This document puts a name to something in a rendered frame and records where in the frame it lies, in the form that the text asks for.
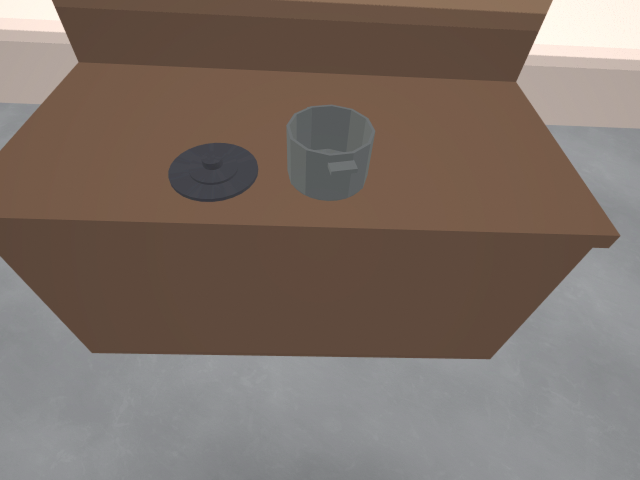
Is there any lid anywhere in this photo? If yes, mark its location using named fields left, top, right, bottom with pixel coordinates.
left=168, top=143, right=258, bottom=202

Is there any knob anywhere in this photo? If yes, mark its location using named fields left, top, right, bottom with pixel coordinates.
left=201, top=152, right=223, bottom=170

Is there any pot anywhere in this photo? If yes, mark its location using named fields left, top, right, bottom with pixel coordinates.
left=286, top=105, right=375, bottom=201

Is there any table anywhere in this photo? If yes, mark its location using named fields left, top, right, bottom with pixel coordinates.
left=0, top=0, right=620, bottom=359

